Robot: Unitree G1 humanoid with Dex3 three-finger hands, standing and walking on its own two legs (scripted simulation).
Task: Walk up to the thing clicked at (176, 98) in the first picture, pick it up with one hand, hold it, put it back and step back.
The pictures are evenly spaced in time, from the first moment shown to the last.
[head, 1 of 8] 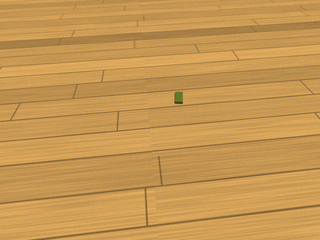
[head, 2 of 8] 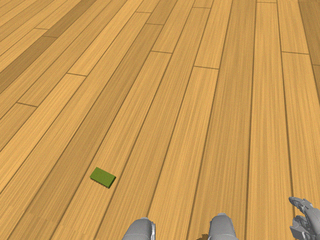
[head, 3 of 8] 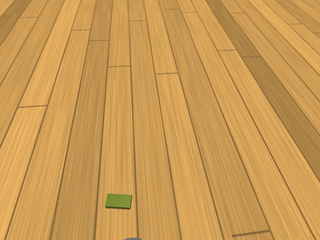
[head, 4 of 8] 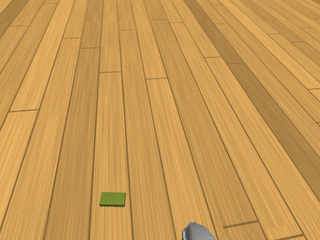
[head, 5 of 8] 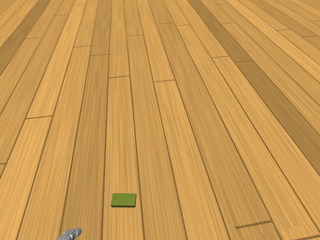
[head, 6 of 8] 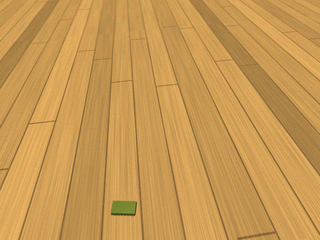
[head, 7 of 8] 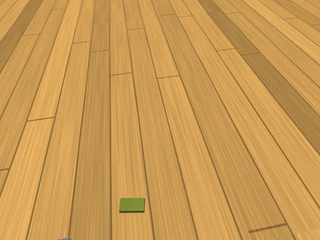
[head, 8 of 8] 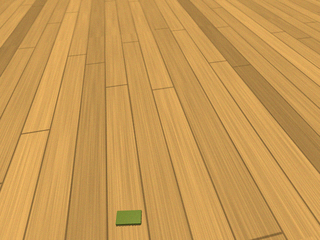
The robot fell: no
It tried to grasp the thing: no
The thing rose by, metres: 0.00
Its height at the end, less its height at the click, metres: +0.00
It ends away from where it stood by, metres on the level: 0.00
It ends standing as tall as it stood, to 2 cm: yes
